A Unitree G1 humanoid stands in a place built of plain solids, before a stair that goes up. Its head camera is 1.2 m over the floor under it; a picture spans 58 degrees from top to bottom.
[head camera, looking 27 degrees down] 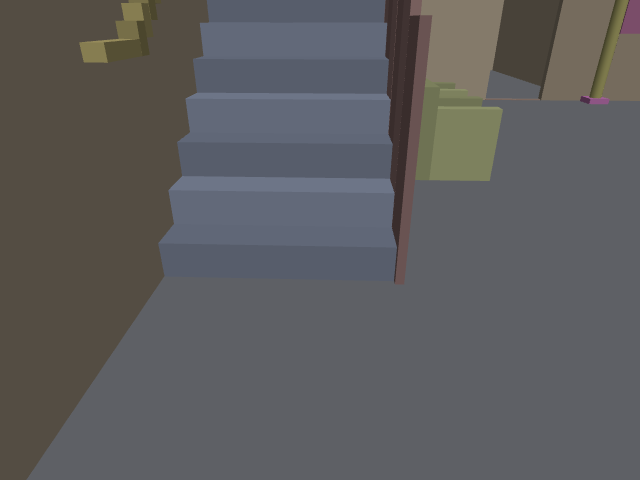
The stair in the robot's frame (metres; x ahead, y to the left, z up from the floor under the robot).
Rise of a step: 0.20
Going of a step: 0.23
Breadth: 1.20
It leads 2 degrees to the right of straight ahead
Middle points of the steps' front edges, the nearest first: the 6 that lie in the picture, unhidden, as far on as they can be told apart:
1.91 0.22 0.20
2.14 0.21 0.39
2.38 0.20 0.59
2.61 0.19 0.79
2.84 0.18 0.99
3.07 0.17 1.18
